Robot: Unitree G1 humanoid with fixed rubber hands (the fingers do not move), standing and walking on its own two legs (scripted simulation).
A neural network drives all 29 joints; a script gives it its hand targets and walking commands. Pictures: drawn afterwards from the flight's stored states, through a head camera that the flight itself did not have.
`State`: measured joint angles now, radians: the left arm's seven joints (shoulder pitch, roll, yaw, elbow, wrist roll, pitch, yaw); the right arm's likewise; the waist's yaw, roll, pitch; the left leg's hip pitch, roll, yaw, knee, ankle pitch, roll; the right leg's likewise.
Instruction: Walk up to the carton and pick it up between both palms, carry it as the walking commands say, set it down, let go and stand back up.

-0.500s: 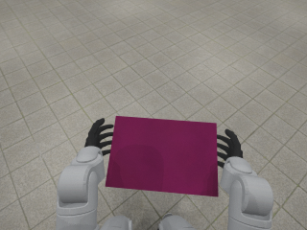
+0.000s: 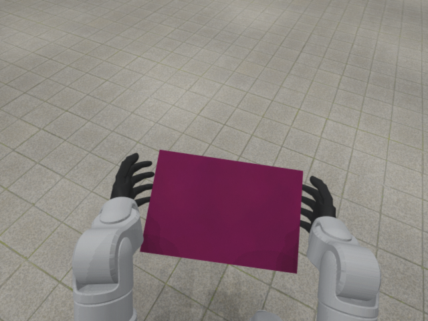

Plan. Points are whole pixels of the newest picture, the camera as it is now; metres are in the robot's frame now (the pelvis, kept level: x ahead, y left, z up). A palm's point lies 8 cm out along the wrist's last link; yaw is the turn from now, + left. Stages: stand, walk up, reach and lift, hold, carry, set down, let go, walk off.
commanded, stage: carry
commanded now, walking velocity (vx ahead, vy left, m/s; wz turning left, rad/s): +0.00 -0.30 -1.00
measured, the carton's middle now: (220, 211) +0.31 +0.00 +0.01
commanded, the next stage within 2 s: none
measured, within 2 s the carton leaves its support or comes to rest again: neither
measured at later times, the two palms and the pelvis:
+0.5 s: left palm (317, 198) +0.28 -0.15 +0.12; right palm out of the picture +0.13 -0.42 +0.13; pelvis -0.03 -0.17 +0.05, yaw -26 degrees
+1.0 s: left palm out of the picture +0.10 -0.53 +0.08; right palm out of the picture -0.17 -0.70 +0.08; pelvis -0.18 -0.39 +0.01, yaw -54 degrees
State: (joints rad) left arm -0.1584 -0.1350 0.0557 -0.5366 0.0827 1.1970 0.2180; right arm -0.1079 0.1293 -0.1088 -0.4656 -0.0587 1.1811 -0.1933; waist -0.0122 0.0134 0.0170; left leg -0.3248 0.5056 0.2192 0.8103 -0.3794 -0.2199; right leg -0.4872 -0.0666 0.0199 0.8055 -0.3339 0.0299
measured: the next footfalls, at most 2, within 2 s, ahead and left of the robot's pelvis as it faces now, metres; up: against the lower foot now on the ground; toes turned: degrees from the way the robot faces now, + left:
left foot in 0.28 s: +0.07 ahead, -0.06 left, +0.00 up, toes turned -9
right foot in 0.74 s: -0.13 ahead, -0.49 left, +0.00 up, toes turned -40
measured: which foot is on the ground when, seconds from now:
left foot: up 0.00-0.26, down 0.28-0.72, up 0.74-1.00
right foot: down 0.00-0.30, up 0.32-0.72, down 0.74-1.00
